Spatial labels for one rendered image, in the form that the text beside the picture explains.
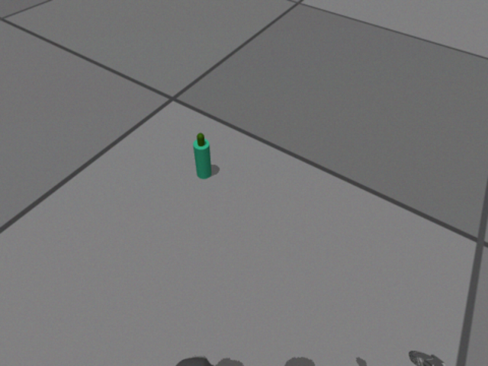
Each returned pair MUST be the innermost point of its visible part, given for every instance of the bottle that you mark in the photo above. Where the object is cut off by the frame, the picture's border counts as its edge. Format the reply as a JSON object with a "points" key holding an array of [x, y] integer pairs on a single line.
{"points": [[202, 156]]}

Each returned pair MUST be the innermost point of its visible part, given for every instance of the right robot hand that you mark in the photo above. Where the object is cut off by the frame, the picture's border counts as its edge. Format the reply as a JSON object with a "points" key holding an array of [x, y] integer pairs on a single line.
{"points": [[422, 359]]}

